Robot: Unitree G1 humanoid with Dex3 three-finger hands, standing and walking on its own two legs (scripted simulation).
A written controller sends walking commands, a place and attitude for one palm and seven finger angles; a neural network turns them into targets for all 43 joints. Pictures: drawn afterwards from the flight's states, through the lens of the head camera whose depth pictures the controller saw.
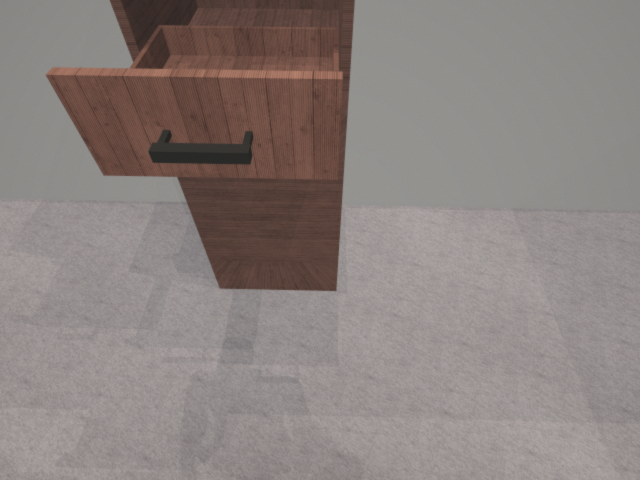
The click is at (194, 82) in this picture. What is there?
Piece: drawer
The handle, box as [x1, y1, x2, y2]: [148, 130, 252, 163]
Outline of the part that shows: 148,151 153,162 250,163 250,145 252,140 252,132 245,132 242,144 169,143 168,141 171,134 169,130 163,130 158,141 156,143 152,143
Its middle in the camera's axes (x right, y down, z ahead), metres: -0.17 -0.13 +0.55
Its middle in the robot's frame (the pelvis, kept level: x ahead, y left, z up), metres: +0.52 +0.19 +0.13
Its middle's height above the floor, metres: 0.90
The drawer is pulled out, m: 0.28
